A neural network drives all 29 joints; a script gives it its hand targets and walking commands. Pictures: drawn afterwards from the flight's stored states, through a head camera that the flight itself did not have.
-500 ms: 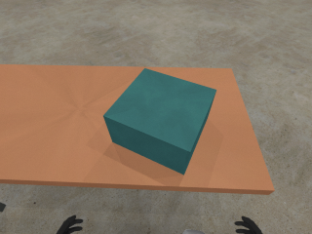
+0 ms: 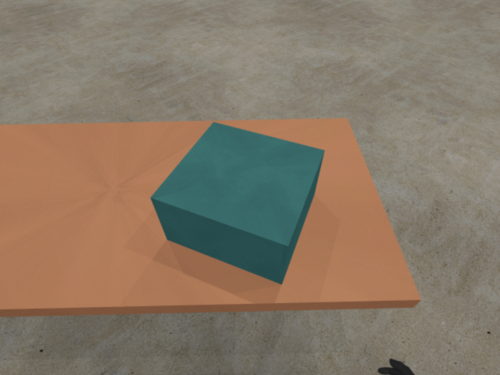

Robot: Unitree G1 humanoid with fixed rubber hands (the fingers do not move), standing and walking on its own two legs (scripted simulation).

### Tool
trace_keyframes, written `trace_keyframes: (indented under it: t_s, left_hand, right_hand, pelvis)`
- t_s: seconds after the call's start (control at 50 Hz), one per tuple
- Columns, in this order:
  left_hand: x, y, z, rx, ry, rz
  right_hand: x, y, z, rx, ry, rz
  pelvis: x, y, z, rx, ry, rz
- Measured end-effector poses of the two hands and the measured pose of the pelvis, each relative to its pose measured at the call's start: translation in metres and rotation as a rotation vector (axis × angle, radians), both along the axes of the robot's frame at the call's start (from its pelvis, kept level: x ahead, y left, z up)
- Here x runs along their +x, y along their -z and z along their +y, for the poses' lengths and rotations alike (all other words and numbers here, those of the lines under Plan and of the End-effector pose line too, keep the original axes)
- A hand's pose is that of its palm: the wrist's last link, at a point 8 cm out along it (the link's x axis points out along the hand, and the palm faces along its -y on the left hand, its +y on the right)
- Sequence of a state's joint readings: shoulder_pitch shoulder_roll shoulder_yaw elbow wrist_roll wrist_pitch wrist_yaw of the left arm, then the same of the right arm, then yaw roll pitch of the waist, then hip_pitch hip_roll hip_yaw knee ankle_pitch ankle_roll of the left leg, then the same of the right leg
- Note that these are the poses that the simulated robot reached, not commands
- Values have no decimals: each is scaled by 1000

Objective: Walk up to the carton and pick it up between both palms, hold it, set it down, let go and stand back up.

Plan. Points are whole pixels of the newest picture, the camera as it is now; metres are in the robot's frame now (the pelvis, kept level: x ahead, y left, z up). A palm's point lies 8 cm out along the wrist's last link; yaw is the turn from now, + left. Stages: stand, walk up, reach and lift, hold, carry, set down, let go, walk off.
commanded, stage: walk up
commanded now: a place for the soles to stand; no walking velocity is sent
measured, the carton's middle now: (244, 195) +0.48 +0.02 -0.03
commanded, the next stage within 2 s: reach and lift in 0.76 s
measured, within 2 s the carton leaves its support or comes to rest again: neither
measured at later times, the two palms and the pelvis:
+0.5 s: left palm out of the picture +0.13 +0.25 -0.10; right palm out of the picture +0.06 -0.27 -0.12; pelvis +0.01 +0.00 +0.00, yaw -5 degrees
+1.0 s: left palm (122, 347) +0.20 +0.23 -0.10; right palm out of the picture +0.13 -0.27 -0.11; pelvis +0.00 +0.00 -0.02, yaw +0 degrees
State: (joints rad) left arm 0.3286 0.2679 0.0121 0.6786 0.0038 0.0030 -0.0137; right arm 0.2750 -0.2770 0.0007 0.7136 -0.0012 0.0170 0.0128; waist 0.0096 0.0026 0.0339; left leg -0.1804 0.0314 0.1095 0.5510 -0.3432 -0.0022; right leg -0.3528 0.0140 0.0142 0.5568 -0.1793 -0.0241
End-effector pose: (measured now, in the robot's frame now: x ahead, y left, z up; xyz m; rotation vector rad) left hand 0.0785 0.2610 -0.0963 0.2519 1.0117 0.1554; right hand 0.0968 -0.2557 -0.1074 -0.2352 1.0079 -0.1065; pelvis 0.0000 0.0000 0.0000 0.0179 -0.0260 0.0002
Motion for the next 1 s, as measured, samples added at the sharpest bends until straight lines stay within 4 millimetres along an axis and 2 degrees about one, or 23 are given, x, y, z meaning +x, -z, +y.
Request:
trace_keyframes:
  t_s: [0.3,0.56,0.78,0.84,0.9,1.0]
  left_hand:
    - [29,-1,-11,-7,62,-18]
    - [52,1,-13,2,100,-28]
    - [62,4,-11,-1,122,-23]
    - [71,13,-9,26,90,57]
    - [91,15,-14,16,54,69]
    - [119,0,-30,-27,95,-17]
  right_hand:
    - [-33,6,-8,-7,71,58]
    - [-33,8,-11,-13,114,52]
    - [-39,7,-10,-24,142,55]
    - [-32,18,-14,-13,104,31]
    - [-9,25,-18,-16,69,-15]
    - [37,6,-10,-27,66,-168]
  pelvis:
    - [8,0,-1,3,51,8]
    - [14,4,0,2,90,7]
    - [16,5,4,1,114,8]
    - [11,12,6,-9,55,14]
    - [5,21,6,-10,24,9]
    - [1,20,2,-12,6,-14]
